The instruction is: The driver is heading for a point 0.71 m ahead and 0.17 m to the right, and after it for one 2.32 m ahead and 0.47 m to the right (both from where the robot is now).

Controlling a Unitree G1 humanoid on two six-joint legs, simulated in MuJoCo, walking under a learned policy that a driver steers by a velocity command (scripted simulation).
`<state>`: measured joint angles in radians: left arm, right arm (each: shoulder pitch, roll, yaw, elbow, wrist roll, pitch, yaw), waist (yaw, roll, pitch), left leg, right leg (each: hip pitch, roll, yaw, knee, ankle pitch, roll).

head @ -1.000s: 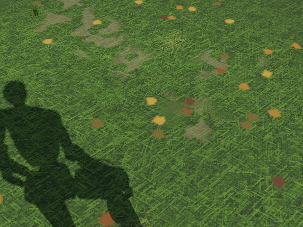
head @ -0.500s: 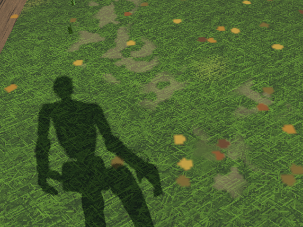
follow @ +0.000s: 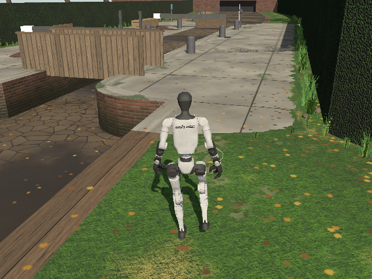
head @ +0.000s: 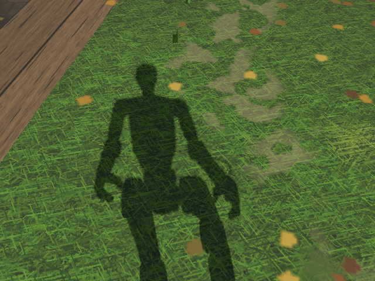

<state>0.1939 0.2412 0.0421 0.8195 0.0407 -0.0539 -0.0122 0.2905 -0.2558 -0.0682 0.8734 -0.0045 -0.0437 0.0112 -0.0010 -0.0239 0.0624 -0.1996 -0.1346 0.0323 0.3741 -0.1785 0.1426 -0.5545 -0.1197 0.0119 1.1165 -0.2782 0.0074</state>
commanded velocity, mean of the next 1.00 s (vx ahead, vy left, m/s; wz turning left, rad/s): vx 0.48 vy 0.00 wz -0.32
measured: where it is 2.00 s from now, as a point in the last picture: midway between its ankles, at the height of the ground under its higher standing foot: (227, 245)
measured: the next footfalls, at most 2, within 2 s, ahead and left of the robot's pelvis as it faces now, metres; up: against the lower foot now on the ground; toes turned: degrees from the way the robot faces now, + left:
right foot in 0.38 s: +0.36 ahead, -0.12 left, +0.00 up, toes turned -11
left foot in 0.88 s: +0.70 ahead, -0.05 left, +0.00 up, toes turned -24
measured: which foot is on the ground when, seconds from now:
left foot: down 0.00-0.38, up 0.40-0.86, down 0.88-1.00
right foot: up 0.00-0.36, down 0.38-0.90, up 0.92-1.00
